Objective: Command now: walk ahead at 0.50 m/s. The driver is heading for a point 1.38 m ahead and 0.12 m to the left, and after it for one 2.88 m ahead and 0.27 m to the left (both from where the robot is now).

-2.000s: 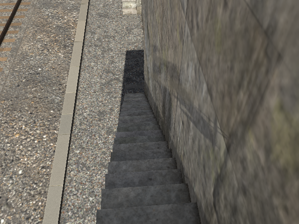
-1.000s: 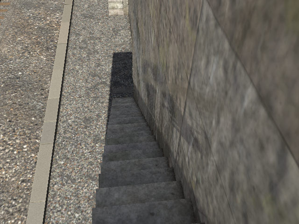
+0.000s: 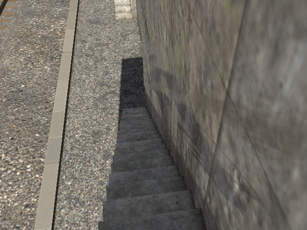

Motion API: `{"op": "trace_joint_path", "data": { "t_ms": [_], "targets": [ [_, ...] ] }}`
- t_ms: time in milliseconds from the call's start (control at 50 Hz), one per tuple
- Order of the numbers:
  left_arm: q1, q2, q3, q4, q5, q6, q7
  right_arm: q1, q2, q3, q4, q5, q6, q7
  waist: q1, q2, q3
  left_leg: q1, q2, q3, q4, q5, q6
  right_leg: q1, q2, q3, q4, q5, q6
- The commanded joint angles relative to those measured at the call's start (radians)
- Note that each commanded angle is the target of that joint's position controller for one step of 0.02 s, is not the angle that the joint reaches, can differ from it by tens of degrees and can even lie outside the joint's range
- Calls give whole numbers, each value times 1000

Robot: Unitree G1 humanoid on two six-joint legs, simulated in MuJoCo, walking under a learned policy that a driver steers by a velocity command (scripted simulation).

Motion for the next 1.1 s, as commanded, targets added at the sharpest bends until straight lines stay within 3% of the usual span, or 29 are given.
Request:
{"op": "trace_joint_path", "data": {
  "t_ms": [20,60,140,240,260,280,300,320,340,380,420,460,500,560,620,680,700,720,740,760,780,800,820,860,900,1000,1020,1040,1100],
  "targets": [
    [147,-86,-45,-26,4,20,-32,-43,133,75,-2,2,-33,-27,115,-36,169,-493,240,-327,-316,65,243,3,-165,-18,-407,589,-11],
    [75,-74,-64,-55,6,7,-59,-96,-19,64,0,-4,-76,-39,112,-80,82,-596,183,-287,-202,-33,232,180,-161,-26,-436,747,10],
    [-164,51,-40,-112,81,2,-20,53,19,124,-10,17,-96,-106,-29,-44,33,-388,110,-225,91,-187,151,269,-122,-69,-1030,925,41],
    [-262,72,-61,-203,57,-17,-25,121,-113,77,-63,31,-31,-38,-114,-1,164,-128,152,-423,159,-300,179,490,-86,-67,-1556,565,36],
    [-64,78,-56,-171,77,-27,-26,-3,-143,73,-94,3,-19,-16,5,47,133,-141,172,-486,334,-59,172,640,-103,-22,-1495,663,7],
    [99,134,-21,-120,38,-49,-4,16,-114,61,-93,55,-7,-4,53,-145,98,-30,80,-396,554,-35,139,759,-74,-86,-1914,643,-20],
    [265,210,24,-40,44,-45,17,221,-80,64,25,-15,12,64,51,-193,5,-190,28,-245,899,-20,38,1065,-155,-89,-1671,814,-93],
    [353,227,36,-55,37,-37,-16,362,50,82,55,2,11,92,48,-267,-250,-649,-65,-181,1418,-355,-38,1509,-298,29,-1124,1184,-292],
    [360,229,40,-57,18,-41,-41,232,-18,84,-50,25,-9,84,89,-172,-332,-818,-62,-165,1505,-343,-69,1519,-395,237,-1197,1179,-370],
    [151,207,32,-78,-44,-60,-48,-129,-11,99,-227,28,-20,8,107,-10,-108,-1099,66,-162,1340,-247,-153,1263,-508,506,-1514,250,-375],
    [-9,-19,-40,-64,-11,-85,-19,-84,5,111,-193,20,8,-33,-38,52,87,-857,246,-273,720,222,-136,656,-413,314,-1531,142,-294],
    [-21,61,-20,-56,-60,-103,2,38,-17,68,-71,-21,25,15,-49,-64,88,-359,175,-106,505,466,-125,181,-173,30,-1458,81,-214],
    [-7,168,12,-49,-27,-101,19,-8,-8,58,-80,-60,9,54,-49,-57,47,-233,130,-61,634,472,-123,93,-183,70,-1415,164,-229],
    [205,43,-26,44,-17,-117,64,-249,-36,61,-182,-27,8,7,96,-75,18,-759,214,-249,243,577,-142,693,-303,290,-1232,124,-241],
    [87,107,-17,-52,-42,-64,54,-188,-18,68,-139,-3,21,23,56,-44,38,-215,151,-75,-21,843,-137,280,-146,102,-1142,-166,-144],
    [-73,130,-14,-119,-12,-82,40,-3,-61,40,-114,-6,15,29,-50,-91,89,79,123,-54,157,657,-148,96,-167,78,-1035,-62,-112],
    [-60,147,-4,-122,-50,-72,66,-219,-99,37,-167,33,22,22,60,-28,183,-148,177,-102,-349,440,-160,373,-196,128,-980,-190,-110],
    [33,192,8,-74,-36,-53,73,-349,-80,48,-204,66,30,20,144,-25,163,-144,169,-65,-465,537,-149,509,-207,196,-945,-129,-130],
    [19,238,13,-41,54,-47,43,-48,-73,33,-106,33,27,14,9,-109,59,212,178,-88,-153,765,-119,367,-269,242,-759,11,-105],
    [-33,168,11,-43,-27,-26,38,76,-181,-14,-66,60,4,12,-56,45,82,171,190,-97,-693,635,-82,504,-176,180,-543,-91,-63],
    [94,163,-2,1,21,-33,-6,300,-275,-53,-3,36,-17,25,-90,175,-106,577,225,-34,-361,1161,44,379,-15,18,-122,-107,29],
    [338,36,-6,40,-4,-44,-29,304,-332,-63,-29,43,-22,47,25,366,-342,1000,375,-206,8,1734,278,-86,111,-38,295,-523,93],
    [149,132,18,-40,-42,-37,-17,373,-352,-84,-16,7,-12,49,-95,205,-259,980,400,-347,-17,1779,287,-331,97,-36,415,-480,120],
    [72,45,-5,-80,-38,-20,15,222,-204,-44,13,-9,2,35,-21,53,-52,528,463,-498,-182,660,220,-437,-62,87,230,-107,40],
    [128,-23,-26,-33,-11,-31,17,127,37,47,33,-15,5,4,91,-43,89,116,365,-386,-243,261,98,-324,-171,102,-103,225,-25],
    [8,41,-31,-32,1,-26,-14,51,-52,88,57,-11,-67,-50,70,-2,68,-196,249,-348,-263,92,194,-150,-155,48,-425,620,41],
    [-58,6,4,-3,-97,12,137,28,-58,34,51,107,-26,-17,94,-153,50,-117,287,-356,-287,491,128,66,-174,-32,-822,650,91],
    [-55,92,-27,-45,13,-18,34,57,-65,95,46,-10,-67,-45,42,87,60,-129,219,-303,-199,211,173,-104,-151,48,-523,687,77],
    [-81,75,-18,-5,66,-25,-9,99,-20,118,40,4,-60,-66,-2,60,80,-104,196,-261,-66,5,199,-33,-114,10,-901,913,36]
  ]
}}
Next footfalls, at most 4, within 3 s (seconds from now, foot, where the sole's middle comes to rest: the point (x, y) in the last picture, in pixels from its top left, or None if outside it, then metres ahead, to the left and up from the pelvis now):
0.30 right None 0.30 -0.12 -0.94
0.76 left None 0.52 0.14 -1.14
1.34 right None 0.77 -0.04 -1.33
1.76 left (134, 208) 1.02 0.20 -1.53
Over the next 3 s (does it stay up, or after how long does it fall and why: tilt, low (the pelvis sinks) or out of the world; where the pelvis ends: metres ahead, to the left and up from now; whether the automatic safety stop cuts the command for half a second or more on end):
stays up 1.48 0.16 -1.20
